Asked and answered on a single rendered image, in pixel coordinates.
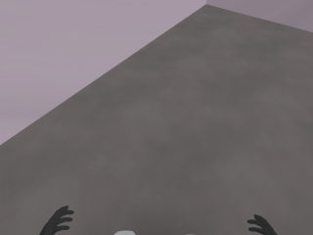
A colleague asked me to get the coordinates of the robot right hand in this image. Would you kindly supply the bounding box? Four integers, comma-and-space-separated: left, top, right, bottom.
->
247, 214, 278, 235

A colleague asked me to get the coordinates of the robot left hand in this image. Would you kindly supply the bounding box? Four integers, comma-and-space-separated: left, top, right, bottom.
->
39, 206, 74, 235

